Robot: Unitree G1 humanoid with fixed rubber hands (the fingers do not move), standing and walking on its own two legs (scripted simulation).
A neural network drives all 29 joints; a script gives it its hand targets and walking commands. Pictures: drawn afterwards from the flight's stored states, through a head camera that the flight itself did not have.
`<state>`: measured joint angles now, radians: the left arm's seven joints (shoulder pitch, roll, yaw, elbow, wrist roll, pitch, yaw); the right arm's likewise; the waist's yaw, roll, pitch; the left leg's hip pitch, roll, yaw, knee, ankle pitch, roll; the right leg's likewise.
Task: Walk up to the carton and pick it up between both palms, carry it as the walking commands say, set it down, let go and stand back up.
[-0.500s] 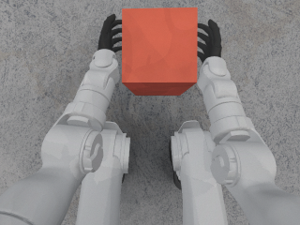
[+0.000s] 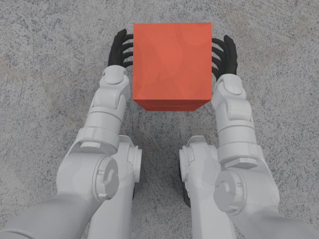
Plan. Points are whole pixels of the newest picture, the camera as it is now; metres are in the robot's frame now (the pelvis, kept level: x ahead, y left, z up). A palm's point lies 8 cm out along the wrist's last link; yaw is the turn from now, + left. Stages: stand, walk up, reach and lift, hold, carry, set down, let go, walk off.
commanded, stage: reach and lift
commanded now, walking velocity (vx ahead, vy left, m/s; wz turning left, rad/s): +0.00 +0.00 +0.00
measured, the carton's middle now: (170, 78) +0.48 -0.02 -0.19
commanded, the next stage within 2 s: none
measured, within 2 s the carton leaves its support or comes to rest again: neither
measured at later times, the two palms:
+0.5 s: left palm (104, 62) +0.47 +0.11 -0.04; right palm (236, 68) +0.46 -0.13 -0.03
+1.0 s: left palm (92, 57) +0.45 +0.11 +0.04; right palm (258, 68) +0.44 -0.13 +0.05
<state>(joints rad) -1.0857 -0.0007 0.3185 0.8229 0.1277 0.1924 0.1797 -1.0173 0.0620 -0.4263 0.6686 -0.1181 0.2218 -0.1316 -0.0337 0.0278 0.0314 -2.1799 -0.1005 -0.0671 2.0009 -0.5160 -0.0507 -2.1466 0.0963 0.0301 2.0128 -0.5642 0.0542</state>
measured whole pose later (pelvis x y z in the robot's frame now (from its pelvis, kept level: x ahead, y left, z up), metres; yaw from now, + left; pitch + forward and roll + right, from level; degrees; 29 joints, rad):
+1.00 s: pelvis +0.00 +0.00 +0.10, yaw +0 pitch +34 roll -1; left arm -0.92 -0.08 0.38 0.76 0.22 0.28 0.14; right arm -0.87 0.15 -0.47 0.63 -0.21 0.29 -0.11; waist -0.04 0.02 -0.10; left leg -1.82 -0.11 -0.09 1.69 -0.47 -0.04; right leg -1.79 0.10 0.06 1.70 -0.51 0.05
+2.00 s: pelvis +0.04 +0.00 +0.23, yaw +1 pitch +24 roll -1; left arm -0.65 -0.12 0.32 0.72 0.22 0.24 0.10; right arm -0.59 0.24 -0.43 0.55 -0.22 0.25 -0.12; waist -0.03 0.00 -0.11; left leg -1.22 -0.08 -0.11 1.23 -0.42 -0.03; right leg -1.20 0.08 0.07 1.24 -0.45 0.02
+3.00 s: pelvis +0.06 +0.01 +0.33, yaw +0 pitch +3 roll +0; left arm -0.45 -0.20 0.33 0.61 0.30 0.42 0.11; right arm -0.48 0.23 -0.39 0.58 -0.26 0.41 -0.07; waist -0.05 -0.03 -0.01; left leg -0.45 -0.06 -0.10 0.65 -0.24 0.00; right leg -0.43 0.05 0.12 0.65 -0.26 0.02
